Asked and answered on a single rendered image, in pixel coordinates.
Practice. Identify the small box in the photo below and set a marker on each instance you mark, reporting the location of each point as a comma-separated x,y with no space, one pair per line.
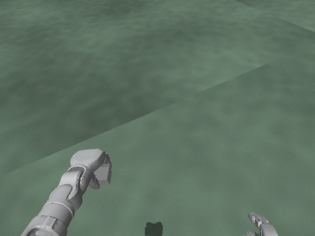
103,174

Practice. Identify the right robot hand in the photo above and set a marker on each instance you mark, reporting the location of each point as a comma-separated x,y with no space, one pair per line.
262,224

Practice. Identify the left robot arm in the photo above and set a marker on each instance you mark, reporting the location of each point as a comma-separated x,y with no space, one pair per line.
59,210

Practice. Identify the left robot hand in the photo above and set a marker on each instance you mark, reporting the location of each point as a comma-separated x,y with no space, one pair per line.
92,158

